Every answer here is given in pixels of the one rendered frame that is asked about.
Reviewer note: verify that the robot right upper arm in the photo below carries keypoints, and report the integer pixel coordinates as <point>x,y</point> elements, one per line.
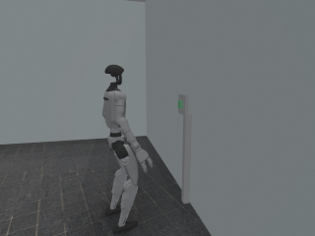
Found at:
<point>120,99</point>

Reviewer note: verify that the panel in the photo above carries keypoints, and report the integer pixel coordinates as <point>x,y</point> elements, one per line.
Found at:
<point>186,148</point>

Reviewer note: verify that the robot left upper arm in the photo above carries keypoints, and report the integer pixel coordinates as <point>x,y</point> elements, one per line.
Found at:
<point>103,111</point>

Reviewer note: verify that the robot right forearm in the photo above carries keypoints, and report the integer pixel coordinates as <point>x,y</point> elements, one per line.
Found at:
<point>126,131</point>

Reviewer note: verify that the right robot hand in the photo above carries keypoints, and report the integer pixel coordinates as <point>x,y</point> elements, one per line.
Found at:
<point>141,156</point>

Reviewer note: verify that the robot left thigh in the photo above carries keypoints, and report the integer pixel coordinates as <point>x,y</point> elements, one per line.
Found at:
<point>120,174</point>

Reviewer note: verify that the button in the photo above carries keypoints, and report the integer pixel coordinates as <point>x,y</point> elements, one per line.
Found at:
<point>180,104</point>

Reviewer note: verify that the robot left shin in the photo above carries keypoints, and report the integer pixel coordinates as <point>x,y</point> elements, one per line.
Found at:
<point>117,189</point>

